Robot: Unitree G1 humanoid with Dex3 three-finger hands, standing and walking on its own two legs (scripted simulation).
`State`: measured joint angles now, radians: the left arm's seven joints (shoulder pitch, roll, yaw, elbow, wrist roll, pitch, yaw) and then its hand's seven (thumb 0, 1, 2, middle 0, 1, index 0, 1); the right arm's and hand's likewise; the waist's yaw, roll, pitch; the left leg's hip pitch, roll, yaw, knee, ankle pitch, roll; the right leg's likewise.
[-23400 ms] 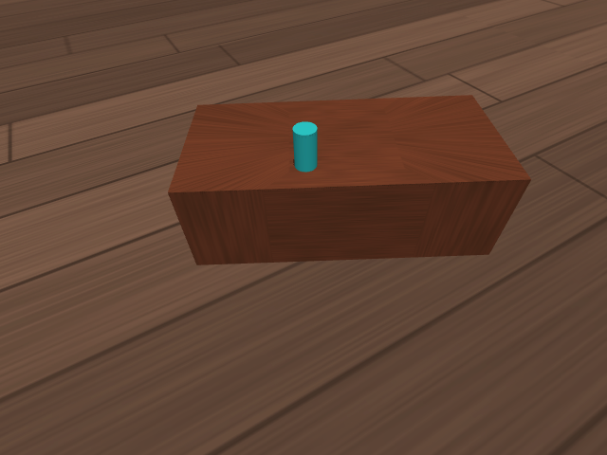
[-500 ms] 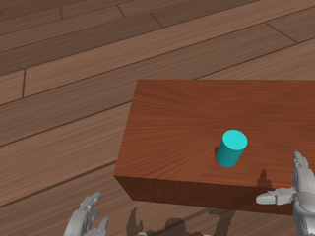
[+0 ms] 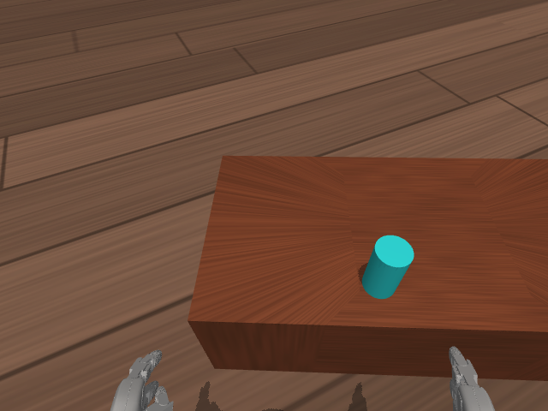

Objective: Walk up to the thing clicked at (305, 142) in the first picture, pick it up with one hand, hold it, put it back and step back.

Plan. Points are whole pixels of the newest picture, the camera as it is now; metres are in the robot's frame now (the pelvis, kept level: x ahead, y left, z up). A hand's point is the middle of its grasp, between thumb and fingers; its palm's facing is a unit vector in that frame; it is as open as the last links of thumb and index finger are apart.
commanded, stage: home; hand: right
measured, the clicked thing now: (385, 268) +0.49 -0.22 -0.23
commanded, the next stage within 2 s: stand in 1.86 s
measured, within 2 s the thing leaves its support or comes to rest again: neither
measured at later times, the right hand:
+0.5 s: hand out of the picture +0.17 -0.18 -0.06, palm faces +0.12 +0.95 -0.29, open 17.5 cm
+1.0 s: hand (435, 401) +0.18 -0.19 -0.06, palm faces +0.11 +0.95 -0.28, open 17.6 cm
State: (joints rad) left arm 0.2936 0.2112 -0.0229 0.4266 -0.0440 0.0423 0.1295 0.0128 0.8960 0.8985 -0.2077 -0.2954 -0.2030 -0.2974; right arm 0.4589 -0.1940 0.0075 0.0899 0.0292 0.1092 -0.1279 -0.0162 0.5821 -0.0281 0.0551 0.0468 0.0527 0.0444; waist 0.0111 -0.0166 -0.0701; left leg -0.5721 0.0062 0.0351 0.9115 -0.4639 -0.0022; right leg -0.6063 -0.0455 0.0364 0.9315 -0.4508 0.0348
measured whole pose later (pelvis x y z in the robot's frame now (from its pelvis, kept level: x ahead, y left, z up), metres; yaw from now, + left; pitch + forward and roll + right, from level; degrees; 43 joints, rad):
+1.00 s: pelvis +0.01 -0.01 +0.00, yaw +1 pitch +7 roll +2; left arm 0.26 0.20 -0.02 0.51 -0.01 -0.11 0.16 0.01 0.90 0.90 -0.21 -0.30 -0.21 -0.30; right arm 0.44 -0.19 0.01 0.04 0.01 0.24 -0.15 -0.01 0.56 -0.04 0.05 0.05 0.05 0.05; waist 0.02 -0.02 -0.08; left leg -0.55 0.01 0.02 0.89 -0.46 -0.02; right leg -0.59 -0.04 0.02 0.94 -0.47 0.02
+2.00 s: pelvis +0.00 -0.01 +0.00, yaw +0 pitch +5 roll +1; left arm 0.24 0.22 -0.02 0.57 0.05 -0.11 0.14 0.01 0.90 0.90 -0.21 -0.30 -0.20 -0.30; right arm 0.39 -0.22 0.02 0.14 -0.04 0.18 -0.11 -0.01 0.55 -0.05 0.06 0.05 0.05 0.05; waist 0.01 -0.02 -0.05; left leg -0.52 0.01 0.02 0.90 -0.47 -0.01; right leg -0.56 -0.04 0.02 0.93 -0.46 0.02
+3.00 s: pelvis -0.01 -0.01 +0.06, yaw +0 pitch -4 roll +0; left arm 0.13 0.33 0.01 1.17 0.02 0.00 0.00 0.01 0.90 0.90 -0.21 -0.30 -0.20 -0.30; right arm 0.16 -0.32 0.00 1.14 -0.03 -0.02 -0.02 0.00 -0.91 -0.90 0.20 0.30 0.20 0.30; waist 0.01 -0.01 0.05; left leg -0.11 0.03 0.02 0.37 -0.20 -0.02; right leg -0.12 -0.02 0.00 0.36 -0.17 0.02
